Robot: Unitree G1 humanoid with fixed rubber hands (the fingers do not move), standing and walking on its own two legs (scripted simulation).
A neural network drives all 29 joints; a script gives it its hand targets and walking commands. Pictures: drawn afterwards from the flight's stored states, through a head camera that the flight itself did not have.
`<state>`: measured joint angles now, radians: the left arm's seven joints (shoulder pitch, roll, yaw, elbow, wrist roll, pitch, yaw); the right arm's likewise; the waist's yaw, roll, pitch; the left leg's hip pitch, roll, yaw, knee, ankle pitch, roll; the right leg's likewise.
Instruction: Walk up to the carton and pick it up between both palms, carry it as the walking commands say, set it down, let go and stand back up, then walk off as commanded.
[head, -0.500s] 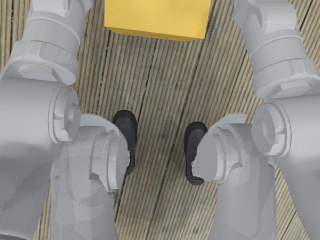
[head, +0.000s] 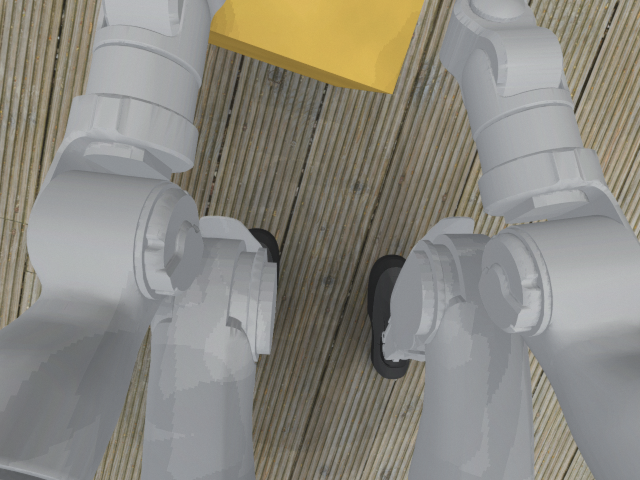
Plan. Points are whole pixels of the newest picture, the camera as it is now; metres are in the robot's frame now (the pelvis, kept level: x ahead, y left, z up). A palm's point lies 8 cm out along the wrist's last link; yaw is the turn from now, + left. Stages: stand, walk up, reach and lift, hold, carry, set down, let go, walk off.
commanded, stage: reach and lift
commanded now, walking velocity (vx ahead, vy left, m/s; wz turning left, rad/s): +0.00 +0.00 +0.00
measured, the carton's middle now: out of the picture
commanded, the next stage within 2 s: none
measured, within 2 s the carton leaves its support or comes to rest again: neither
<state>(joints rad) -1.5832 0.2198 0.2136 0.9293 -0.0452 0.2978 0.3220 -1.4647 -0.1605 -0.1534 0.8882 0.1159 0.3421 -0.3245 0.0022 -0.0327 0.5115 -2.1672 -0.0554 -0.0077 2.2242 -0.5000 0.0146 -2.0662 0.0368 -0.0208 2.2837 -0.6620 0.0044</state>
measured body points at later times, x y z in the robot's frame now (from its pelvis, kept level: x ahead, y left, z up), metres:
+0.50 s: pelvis -0.02 -0.01 +0.04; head +0.32 +0.00 +0.33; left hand +0.55 +0.14 -0.04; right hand +0.54 -0.12 -0.07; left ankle +0.14 +0.11 -0.33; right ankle +0.11 -0.12 -0.33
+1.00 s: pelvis -0.03 +0.00 +0.08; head +0.28 +0.02 +0.40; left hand +0.53 +0.14 +0.03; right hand +0.52 -0.11 +0.01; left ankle +0.14 +0.11 -0.33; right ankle +0.11 -0.12 -0.33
